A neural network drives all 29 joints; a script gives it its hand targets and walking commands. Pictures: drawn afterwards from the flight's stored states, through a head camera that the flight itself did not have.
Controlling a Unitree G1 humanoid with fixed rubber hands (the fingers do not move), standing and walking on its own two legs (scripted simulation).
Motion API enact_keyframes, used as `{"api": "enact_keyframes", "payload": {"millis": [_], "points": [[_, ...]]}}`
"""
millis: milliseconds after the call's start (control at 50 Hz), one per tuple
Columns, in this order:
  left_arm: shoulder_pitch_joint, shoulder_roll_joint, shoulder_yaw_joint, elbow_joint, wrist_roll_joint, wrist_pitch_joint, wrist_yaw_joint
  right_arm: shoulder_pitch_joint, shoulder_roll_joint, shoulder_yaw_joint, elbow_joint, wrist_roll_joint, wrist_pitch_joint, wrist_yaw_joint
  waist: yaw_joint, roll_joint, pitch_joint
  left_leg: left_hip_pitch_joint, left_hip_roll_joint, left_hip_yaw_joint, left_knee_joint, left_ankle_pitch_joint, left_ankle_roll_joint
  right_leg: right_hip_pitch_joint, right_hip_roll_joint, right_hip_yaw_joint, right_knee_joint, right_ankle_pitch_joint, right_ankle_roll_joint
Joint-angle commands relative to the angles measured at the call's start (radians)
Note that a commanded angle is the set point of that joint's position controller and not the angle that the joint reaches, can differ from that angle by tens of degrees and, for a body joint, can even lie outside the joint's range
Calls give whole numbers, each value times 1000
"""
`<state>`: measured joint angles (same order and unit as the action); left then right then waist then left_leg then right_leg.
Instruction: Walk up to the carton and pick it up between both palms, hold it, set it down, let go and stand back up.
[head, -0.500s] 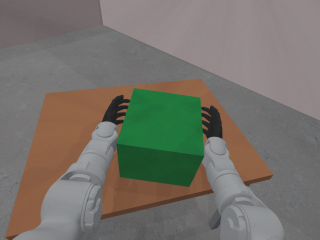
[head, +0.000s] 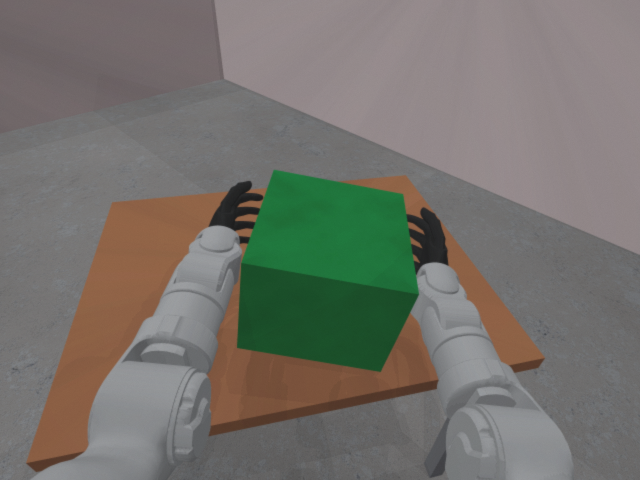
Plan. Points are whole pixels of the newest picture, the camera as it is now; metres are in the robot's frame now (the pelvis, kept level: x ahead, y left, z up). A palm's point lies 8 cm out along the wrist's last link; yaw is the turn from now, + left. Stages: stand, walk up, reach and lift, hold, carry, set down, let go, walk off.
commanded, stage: reach and lift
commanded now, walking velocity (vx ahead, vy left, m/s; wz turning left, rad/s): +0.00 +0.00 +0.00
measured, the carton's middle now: (324, 266) +0.39 +0.01 +0.11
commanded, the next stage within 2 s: hold in 1.26 s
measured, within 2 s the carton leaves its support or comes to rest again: neither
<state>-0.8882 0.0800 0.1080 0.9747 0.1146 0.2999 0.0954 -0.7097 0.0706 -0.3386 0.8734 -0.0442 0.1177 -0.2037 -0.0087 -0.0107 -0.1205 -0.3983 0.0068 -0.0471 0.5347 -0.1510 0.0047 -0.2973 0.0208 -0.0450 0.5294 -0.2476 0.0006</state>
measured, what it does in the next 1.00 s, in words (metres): stands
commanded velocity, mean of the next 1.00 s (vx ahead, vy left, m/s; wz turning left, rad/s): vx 0.00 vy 0.00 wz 0.00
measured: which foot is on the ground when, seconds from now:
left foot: down 0.00-1.00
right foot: down 0.00-1.00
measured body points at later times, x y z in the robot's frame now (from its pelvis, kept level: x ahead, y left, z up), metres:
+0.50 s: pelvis +0.00 +0.01 +0.00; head -0.04 +0.03 +0.45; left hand +0.42 +0.15 +0.17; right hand +0.40 -0.12 +0.14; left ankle +0.08 +0.12 -0.73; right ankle +0.02 -0.11 -0.73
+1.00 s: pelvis +0.00 +0.01 +0.00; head -0.04 +0.04 +0.45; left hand +0.42 +0.15 +0.19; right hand +0.40 -0.13 +0.15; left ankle +0.08 +0.12 -0.73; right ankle +0.02 -0.11 -0.73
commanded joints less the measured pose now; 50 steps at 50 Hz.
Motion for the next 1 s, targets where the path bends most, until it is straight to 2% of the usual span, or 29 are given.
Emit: {"api": "enact_keyframes", "payload": {"millis": [0,20,140,160,200,220,260,280,320,380,400,440,460,480,500,540,560,580,640,660,680,720,780,840,860,880,900,960,980], "points": [[-623,-837,-177,-289,-35,-44,-138,-1099,543,491,-340,105,-21,151,6,3,-433,450,-20,30,-165,83,4,71,18,9,-239,45,17],[-607,-813,-146,-295,-20,-32,-142,-1090,547,499,-345,102,-12,144,18,-24,-423,439,-22,33,-171,79,14,98,18,21,-249,62,21],[-611,-841,-142,-334,-24,19,-140,-1118,536,515,-363,142,-1,146,29,-1,-374,463,-24,39,-188,63,15,67,19,14,-266,8,21],[-592,-840,-140,-321,-20,25,-142,-1112,530,493,-370,130,5,145,11,-36,-373,454,-25,34,-193,47,14,77,25,7,-265,2,27],[-573,-836,-155,-358,-28,38,-149,-1106,528,525,-410,141,7,137,6,-21,-406,473,-26,33,-184,114,18,109,18,14,-257,97,27],[-610,-825,-154,-368,-33,32,-153,-1136,548,533,-419,144,6,135,6,-38,-440,473,-30,35,-177,91,23,118,14,15,-257,79,33],[-557,-848,-204,-422,-40,47,-146,-1095,531,560,-432,165,3,135,6,7,-469,509,-25,29,-162,186,5,133,19,13,-240,181,27],[-536,-835,-189,-383,-32,48,-148,-1059,505,529,-406,149,11,127,-10,-8,-433,493,-32,32,-167,160,2,122,19,11,-248,157,31],[-542,-824,-169,-362,-15,69,-157,-1098,509,533,-400,155,17,125,4,-15,-383,472,-29,28,-181,94,13,117,16,15,-263,85,29],[-583,-834,-177,-380,-23,75,-157,-1097,489,496,-371,147,20,135,-19,7,-382,494,-22,26,-190,68,11,89,17,13,-271,27,22],[-552,-856,-205,-383,-29,82,-152,-1139,493,518,-441,161,9,137,-6,16,-420,498,-22,24,-186,77,6,98,25,9,-270,39,22],[-606,-850,-215,-394,-52,75,-148,-1154,501,507,-425,160,14,138,-19,10,-420,501,-15,23,-184,77,4,104,26,7,-272,36,14],[-581,-875,-240,-435,-57,74,-138,-1128,520,512,-446,166,12,141,-26,40,-471,511,-18,17,-173,127,-5,118,29,5,-257,102,13],[-644,-861,-242,-423,-65,70,-140,-1142,506,504,-390,161,24,135,-34,39,-407,503,-18,19,-182,90,-5,88,16,9,-275,50,17],[-614,-871,-246,-441,-61,78,-132,-1144,497,504,-436,167,15,139,-23,48,-435,496,-17,20,-181,83,-7,85,23,5,-268,45,13],[-572,-873,-221,-405,-41,94,-131,-1149,469,498,-405,166,18,143,-12,48,-392,500,-12,17,-193,72,-7,60,26,2,-277,15,8],[-589,-868,-220,-384,-38,96,-134,-1140,459,465,-380,154,22,146,-38,37,-379,507,-9,15,-199,40,-8,55,22,0,-282,-10,8],[-569,-852,-206,-384,-33,98,-136,-1139,469,478,-400,152,24,144,-27,21,-369,481,-12,18,-201,21,-3,83,22,8,-286,-22,8],[-621,-861,-239,-463,-55,91,-123,-1160,498,504,-419,168,18,147,-22,40,-445,501,-9,16,-192,65,-5,91,26,3,-269,31,11],[-596,-878,-269,-506,-68,95,-117,-1096,491,521,-425,181,20,147,-38,46,-467,529,-14,18,-178,131,-14,105,33,-3,-257,95,13],[-585,-875,-261,-420,-60,102,-119,-1153,482,509,-409,178,18,146,-21,54,-433,505,-12,13,-185,101,-18,94,26,6,-276,52,8],[-571,-876,-260,-467,-53,113,-120,-1113,475,524,-419,179,27,140,-30,31,-433,531,-9,16,-182,126,-15,101,35,5,-271,77,12],[-553,-839,-208,-415,-24,131,-128,-1129,488,519,-390,182,40,138,-13,24,-353,490,-11,19,-198,80,6,107,24,12,-284,44,15],[-574,-879,-289,-525,-78,123,-119,-1162,496,557,-525,214,27,136,-33,30,-499,543,-13,10,-170,161,-5,126,34,14,-269,124,19],[-553,-878,-280,-514,-66,127,-118,-1123,468,537,-466,207,37,132,-43,37,-447,537,-14,8,-179,143,-16,114,32,8,-276,105,22],[-539,-845,-240,-484,-40,139,-126,-1101,471,538,-424,198,47,131,-23,36,-392,510,-15,22,-184,107,-1,115,21,23,-282,74,23],[-516,-850,-233,-460,-32,156,-130,-1098,457,524,-429,195,50,129,-35,28,-380,520,-13,15,-191,102,-2,110,27,16,-281,70,21],[-519,-859,-265,-545,-50,158,-129,-1105,479,568,-512,217,53,124,-28,36,-456,547,-17,10,-171,181,-4,142,34,16,-273,144,22],[-544,-835,-259,-573,-40,156,-128,-1069,482,566,-461,223,60,124,-34,37,-404,527,-22,18,-175,172,-7,149,26,17,-278,133,25]]}}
